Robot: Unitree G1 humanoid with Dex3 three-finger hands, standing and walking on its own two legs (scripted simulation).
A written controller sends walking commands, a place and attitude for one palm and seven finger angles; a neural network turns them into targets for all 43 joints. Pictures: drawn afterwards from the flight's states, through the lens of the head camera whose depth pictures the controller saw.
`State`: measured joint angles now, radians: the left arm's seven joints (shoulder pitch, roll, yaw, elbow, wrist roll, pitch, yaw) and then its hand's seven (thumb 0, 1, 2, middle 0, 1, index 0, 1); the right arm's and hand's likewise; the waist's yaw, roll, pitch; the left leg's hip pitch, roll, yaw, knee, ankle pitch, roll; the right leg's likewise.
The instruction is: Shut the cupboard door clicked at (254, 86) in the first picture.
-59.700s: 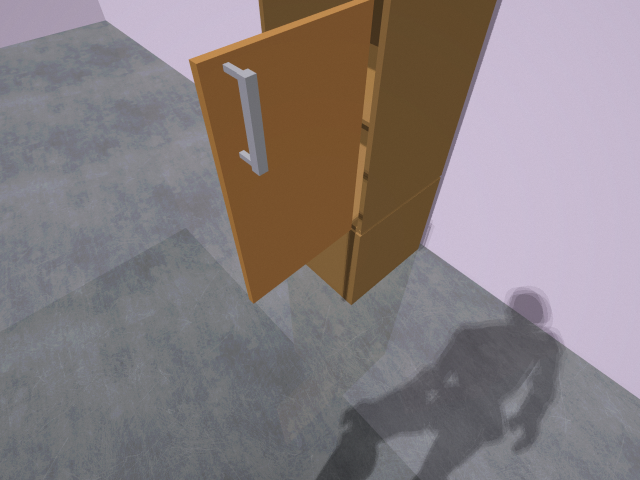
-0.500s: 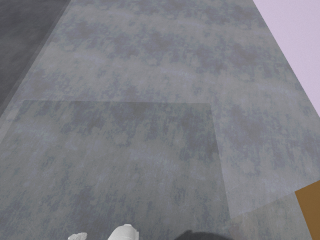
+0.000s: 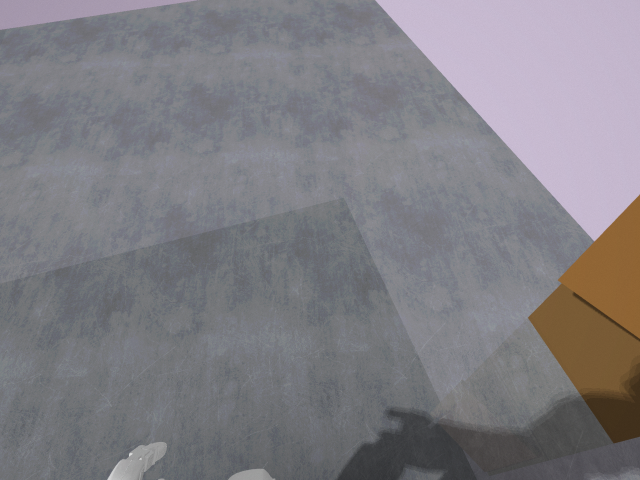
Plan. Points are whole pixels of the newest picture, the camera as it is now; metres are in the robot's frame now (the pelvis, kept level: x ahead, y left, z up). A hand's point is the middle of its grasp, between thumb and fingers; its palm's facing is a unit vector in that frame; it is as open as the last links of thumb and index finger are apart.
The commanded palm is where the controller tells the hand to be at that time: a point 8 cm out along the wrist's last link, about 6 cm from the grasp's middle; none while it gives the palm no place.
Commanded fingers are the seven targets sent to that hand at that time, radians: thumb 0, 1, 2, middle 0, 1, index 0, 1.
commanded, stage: turn to face it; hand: left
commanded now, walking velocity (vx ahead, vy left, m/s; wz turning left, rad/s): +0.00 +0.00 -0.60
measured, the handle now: out of the picture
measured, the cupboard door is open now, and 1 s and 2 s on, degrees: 23 23 23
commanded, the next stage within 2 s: take the last steps up to it in 1.24 s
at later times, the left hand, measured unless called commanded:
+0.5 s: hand (189, 434) +0.19 +0.21 -0.16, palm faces -0.26 -0.95 -0.19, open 7.4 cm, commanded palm none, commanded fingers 0.00 0.90 0.90 -0.20 -0.30 -0.20 -0.30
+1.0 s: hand (245, 394) +0.25 +0.14 -0.16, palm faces -0.53 -0.82 -0.21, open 7.4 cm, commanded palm none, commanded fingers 0.00 0.90 0.90 -0.20 -0.30 -0.20 -0.30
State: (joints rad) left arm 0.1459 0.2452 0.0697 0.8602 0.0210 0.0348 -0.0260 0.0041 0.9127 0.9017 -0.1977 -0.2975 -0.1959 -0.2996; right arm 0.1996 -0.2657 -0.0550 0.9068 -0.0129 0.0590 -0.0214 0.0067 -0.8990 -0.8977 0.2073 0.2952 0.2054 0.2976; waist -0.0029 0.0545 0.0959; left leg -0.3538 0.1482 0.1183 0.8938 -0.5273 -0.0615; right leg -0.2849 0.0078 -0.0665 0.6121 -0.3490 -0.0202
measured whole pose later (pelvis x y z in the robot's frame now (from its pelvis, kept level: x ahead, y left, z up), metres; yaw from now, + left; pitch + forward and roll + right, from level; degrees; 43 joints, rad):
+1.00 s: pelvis +0.07 +0.02 +0.01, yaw -34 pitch +2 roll -1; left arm 0.19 0.23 0.06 0.91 0.02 0.05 -0.01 0.00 0.91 0.90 -0.20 -0.30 -0.20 -0.30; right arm 0.17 -0.23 -0.04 0.88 -0.01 0.03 -0.02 0.01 -0.90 -0.90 0.20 0.29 0.20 0.30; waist 0.00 -0.02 0.07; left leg -0.37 0.05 0.05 0.65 -0.31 -0.08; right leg -0.26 0.02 0.08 0.56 -0.33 0.02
